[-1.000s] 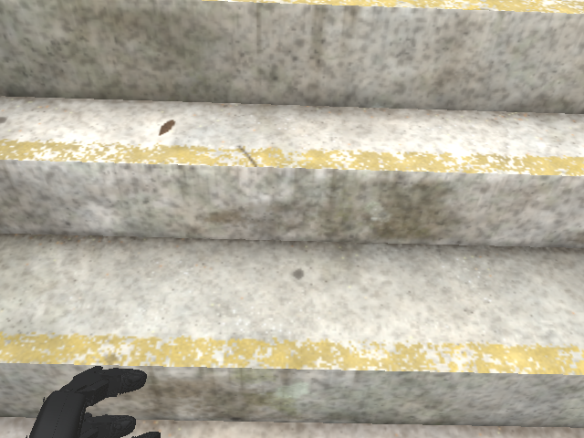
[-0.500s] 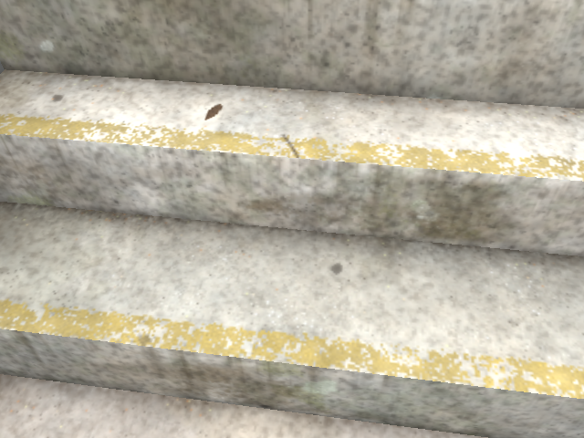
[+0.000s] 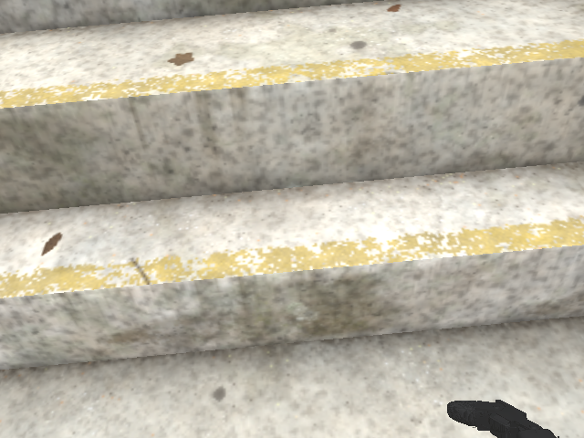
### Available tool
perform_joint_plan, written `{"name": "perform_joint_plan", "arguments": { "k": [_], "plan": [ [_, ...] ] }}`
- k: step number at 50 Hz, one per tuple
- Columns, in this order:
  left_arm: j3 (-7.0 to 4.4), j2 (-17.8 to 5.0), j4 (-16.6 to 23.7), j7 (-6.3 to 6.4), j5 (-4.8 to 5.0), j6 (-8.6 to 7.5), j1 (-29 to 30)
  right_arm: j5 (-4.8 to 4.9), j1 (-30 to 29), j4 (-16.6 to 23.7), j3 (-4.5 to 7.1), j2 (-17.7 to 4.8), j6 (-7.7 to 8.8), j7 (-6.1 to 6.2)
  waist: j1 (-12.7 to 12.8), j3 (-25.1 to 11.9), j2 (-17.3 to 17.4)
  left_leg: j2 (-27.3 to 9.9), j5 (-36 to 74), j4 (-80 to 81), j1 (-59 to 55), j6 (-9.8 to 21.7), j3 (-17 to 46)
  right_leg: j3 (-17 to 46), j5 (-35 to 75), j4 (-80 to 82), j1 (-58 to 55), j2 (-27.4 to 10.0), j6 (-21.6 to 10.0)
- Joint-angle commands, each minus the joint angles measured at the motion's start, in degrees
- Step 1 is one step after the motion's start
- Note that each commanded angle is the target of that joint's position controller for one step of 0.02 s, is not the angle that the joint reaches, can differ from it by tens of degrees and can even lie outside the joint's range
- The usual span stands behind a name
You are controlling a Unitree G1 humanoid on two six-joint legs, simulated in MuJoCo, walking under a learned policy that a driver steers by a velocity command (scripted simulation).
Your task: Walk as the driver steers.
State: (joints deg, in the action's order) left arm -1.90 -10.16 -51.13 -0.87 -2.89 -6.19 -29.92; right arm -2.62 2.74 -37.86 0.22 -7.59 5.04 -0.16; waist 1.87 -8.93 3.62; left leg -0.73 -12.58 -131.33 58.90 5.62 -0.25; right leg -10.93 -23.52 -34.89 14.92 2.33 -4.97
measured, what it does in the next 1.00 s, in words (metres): climbs, turning left: left foot 0.20 m higher, then right foot 0.20 m higher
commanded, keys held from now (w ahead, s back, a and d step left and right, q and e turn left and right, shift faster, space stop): w+q+shift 0.32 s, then w+shift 0.68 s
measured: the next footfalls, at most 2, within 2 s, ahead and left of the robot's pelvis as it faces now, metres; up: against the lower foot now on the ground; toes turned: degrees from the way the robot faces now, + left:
left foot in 0.30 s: +0.17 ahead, +0.07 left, +0.20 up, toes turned +19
right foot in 0.62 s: +0.44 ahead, -0.06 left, +0.40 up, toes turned +16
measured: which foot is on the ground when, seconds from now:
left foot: up 0.00-0.28, down 0.30-0.64, up 0.66-1.00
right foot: down 0.00-0.24, up 0.26-0.60, down 0.62-1.00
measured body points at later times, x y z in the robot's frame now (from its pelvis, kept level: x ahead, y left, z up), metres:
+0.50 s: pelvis +0.21 +0.00 +0.21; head +0.21 -0.04 +0.65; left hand +0.39 +0.24 +0.21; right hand +0.31 -0.23 +0.04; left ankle +0.14 +0.06 -0.51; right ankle +0.31 -0.09 -0.16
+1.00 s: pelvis +0.51 +0.02 +0.43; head +0.54 +0.01 +0.88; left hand +0.36 +0.19 +0.29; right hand +0.83 +0.00 +0.40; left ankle +0.61 +0.17 -0.02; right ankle +0.40 -0.07 -0.32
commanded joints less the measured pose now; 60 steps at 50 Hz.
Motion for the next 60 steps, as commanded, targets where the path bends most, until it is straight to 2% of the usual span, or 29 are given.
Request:
{"name": "perform_joint_plan", "arguments": {
  "k": [1,3,6,10,11,13,14,16,19,22,25,27,28,30,32,33,34,37,41,44,47,49,51,53,55,57,58,59,60],
  "plan": [
    [0.08,-0.64,-7.0,1.13,-0.37,-2.23,-17.47,-0.49,-18.78,10.15,-2.45,5.65,1.66,0.87,6.97,7.1,-0.08,3.62,-4.59,-16.19,41.24,5.48,4.5,24.74,41.15,10.91,-35.15,-15.79,2.31],
    [-1.8,-5.42,-7.36,2.39,-1.08,-2.89,-17.25,0.7,-20.01,11.03,-2.49,5.45,1.78,-0.26,4.95,3.94,0.49,5.35,-12.82,-7.69,40.67,6.02,1.67,18.6,55.18,13.28,-39.61,-17.65,4.08],
    [-0.81,-1.51,-8.46,2.35,0.96,-3.43,-11.43,1.14,-29.45,16.07,-3.89,5.58,-2.32,0.59,2.86,8.79,-2.85,5.05,-13.49,15.19,21.37,4.66,-9.33,6.71,61.01,30.8,-18.4,-15.13,6.66],
    [-0.85,-11.51,-2.66,5.63,6.05,-3.98,0.01,4.71,-4.87,8.23,-2.71,-1.62,-7.96,2.18,-9.61,-7.77,-17.2,10.04,-22.22,47.16,-26.36,4.76,-19.16,-3.1,142.37,15.25,-12.43,-18.38,-1.37],
    [-1.11,-11.01,-2.06,5.77,7.28,-4.04,-4.42,3.3,-5.47,6.94,-2.05,-3.26,-7.63,2.27,-6.91,-10.6,-15.59,11.18,-24.75,53.96,-31.7,6.39,-17.93,-0.57,147.92,4.87,-13.65,-19.8,0.16],
    [-1.86,-14.34,1.81,3.24,6.09,-4.72,-5.75,3.51,1.48,4.51,0.38,-7.73,-7.26,1.83,-6.59,-19.22,-13.47,11.41,-17.65,72.27,-59.22,8.83,-5.46,4.34,115.13,-20.05,7.09,-14.52,3.05],
    [-3.5,-15.81,5.84,1.3,4.65,-5.2,2.74,4.09,4.2,3.07,2.88,-11.9,-7.43,1.38,-9.38,-21.1,-4.24,7.05,-11.57,82.71,-64.67,10.39,4.86,5.45,49.8,-45.37,14.9,-6.24,2.75],
    [0.28,1.94,16.88,1.3,-0.79,-4.92,17.49,0.61,0.3,-2.55,5.87,-14.6,-4.73,0.52,-2.56,-9.04,-4.79,-4.02,7.46,89.85,-64.99,16.8,20.06,15.83,20.02,-97.22,48.82,-0.27,1.03],
    [5.19,9.8,26.56,2.47,-0.53,-2.45,25.16,-0.69,11.16,-12.19,3.91,-8.09,-1.42,0.37,1.3,12.98,-9.17,-10.54,-20.45,111.9,-40.19,10.72,29.88,18.52,9.2,-105.92,64.7,-5.1,-1.08],
    [5.52,7.74,27.9,4.08,2.87,1.82,30.62,-0.68,8.02,-15.37,2.34,-5.15,1.13,-0.35,4.12,19.95,-0.85,-9.82,-12.34,120.79,-22.82,10.34,18.37,14.02,-0.7,-110.05,63.88,-4.55,-0.75],
    [6.95,7.23,32.19,5.07,4.02,3.6,39.59,2.68,12.65,-18.78,1.87,-7.66,2.21,0.09,4.56,19.81,-3.34,-7.4,-12.87,130.09,-18.25,8.41,8.94,10.52,-0.28,-85.51,55.44,-7.71,-1.85],
    [6.37,2.98,28.8,3.41,3.67,3.89,33.66,5.94,10.83,-15.34,2.28,-10.49,2.49,1.55,5.26,9.7,-7.14,-6.02,7.69,141.56,-12.13,10.68,2.49,3.86,4.98,-55.78,15.31,-7.91,-3.17],
    [4.54,0.35,21.72,2.68,4.47,4.0,21.93,6.38,13.19,-14.63,2.89,-13.89,3.42,1.83,7.31,-0.45,-5.8,-6.0,46.1,132.35,-20.34,11.7,-2.84,-1.92,-0.17,-53.46,2.02,-1.61,-3.32],
    [0.95,-5.48,17.2,1.64,3.37,4.17,6.71,4.47,12.65,-12.47,6.37,-23.88,4.08,0.9,13.56,-13.37,1.59,-10.94,100.87,103.79,-42.41,12.69,-0.89,-2.26,-16.66,-44.46,-2.18,3.46,-2.14],
    [-1.66,-13.21,13.45,1.06,0.82,3.52,0.3,2.0,2.28,-7.14,5.98,-17.3,5.37,-1.89,16.43,-10.48,-8.34,-6.07,79.41,66.39,-39.03,10.03,1.46,22.18,-29.61,-13.11,-1.8,-1.46,-4.56],
    [-3.11,-14.25,9.6,2.63,0.53,4.01,5.46,-0.36,-0.14,-1.81,5.39,-8.21,5.04,-3.11,10.6,-7.1,-25.31,9.85,17.68,37.8,-13.3,6.67,8.45,60.72,-44.74,13.2,-2.98,-10.97,-9.05],
    [-2.87,-10.26,12.73,2.28,1.53,3.33,18.28,-2.73,-1.59,4.44,3.36,-0.28,5.56,-2.83,3.86,-0.63,-12.45,9.79,15.73,15.59,-1.49,5.56,18.59,65.93,-41.84,16.19,0.6,-13.92,-6.75],
    [-0.44,0.62,2.11,0.72,1.58,0.64,19.02,-1.24,4.9,6.06,-0.44,5.17,2.84,-1.24,-6.95,11.93,-1.72,5.73,14.29,4.63,9.13,5.25,14.82,37.35,-15.97,9.45,14.56,-13.65,-1.98],
    [0.01,0.47,0.0,-0.1,1.94,-1.45,17.36,1.68,1.73,6.22,-0.85,1.12,-1.6,1.1,-7.13,17.54,0.27,5.03,9.76,15.31,8.94,1.23,8.66,19.56,1.99,17.09,21.26,-9.26,0.76],
    [-1.14,-5.51,-3.22,0.25,2.72,-3.64,7.79,1.73,-5.53,9.31,-1.09,3.09,-2.57,2.28,-3.78,16.29,-3.16,3.01,0.22,4.58,21.47,2.27,2.01,21.92,4.46,24.64,7.25,-11.72,-3.21],
    [-0.85,-3.1,-7.93,0.52,3.28,-3.29,-4.59,1.09,-18.3,15.67,-3.53,5.96,-2.37,2.26,0.04,17.73,-2.59,-1.34,-8.86,15.34,28.19,5.42,-2.83,18.9,10.55,31.84,-5.32,-12.82,-1.22],
    [-1.51,-4.5,-8.75,2.6,3.57,-2.55,-8.95,0.61,-16.83,15.1,-4.1,5.42,-3.3,0.86,1.63,8.82,-6.85,-2.59,-10.07,25.54,14.1,6.32,-11.68,13.77,38.87,37.77,-11.4,-12.89,-4.41],
    [-0.89,-5.58,-2.81,3.6,6.08,-2.75,3.87,1.56,-5.19,8.8,-2.31,1.37,-3.26,-0.2,-5.77,-3.81,-4.96,5.1,-10.68,44.37,-24.75,5.71,-18.04,6.49,110.61,26.26,-1.39,-10.87,-4.21],
    [-4.21,-17.08,-1.34,3.37,7.3,-4.78,2.19,3.25,4.95,8.8,0.36,-5.16,-4.08,0.67,-12.49,-16.62,-8.06,6.36,-17.28,54.56,-36.79,6.01,-13.62,11.85,143.04,3.25,-11.88,-18.14,-5.31],
    [-5.56,-17.49,2.83,1.43,6.59,-5.12,10.55,2.15,10.97,5.25,2.74,-10.08,-3.02,0.17,-14.95,-18.18,-12.14,6.63,-16.24,80.34,-46.38,4.93,-5.66,13.22,124.83,-21.71,-12.23,-12.46,-5.22],
    [-3.9,-5.03,12.53,0.67,3.82,-5.73,23.06,0.8,14.57,-2.68,5.46,-14.94,-2.07,1.93,-14.13,-9.66,9.52,-16.06,16.32,99.49,-61.58,20.93,41.45,14.3,24.01,-82.15,35.39,10.93,3.65],
    [-1.88,1.4,19.4,1.18,1.21,-5.97,32.65,-0.08,20.59,-5.58,5.14,-10.37,-1.38,2.12,-14.21,-5.35,-4.11,-14.73,6.21,100.66,-64.09,20.0,41.18,21.38,14.21,-99.1,50.73,7.77,0.1],
    [0.96,8.18,23.68,1.14,1.79,-5.66,35.36,-1.38,22.45,-11.38,4.29,-8.98,-0.36,2.74,-10.77,3.28,-1.81,-15.94,-1.63,103.43,-62.24,17.4,37.23,25.48,3.09,-107.38,63.25,6.2,-2.38],
    [1.64,6.25,24.23,1.26,-1.67,-6.21,43.5,-1.19,33.51,-16.63,3.46,-4.52,0.09,3.12,-15.87,7.47,-10.66,-7.65,20.89,99.18,-74.07,11.37,25.37,22.43,-1.68,-99.68,67.99,7.1,-3.94]
  ]
}}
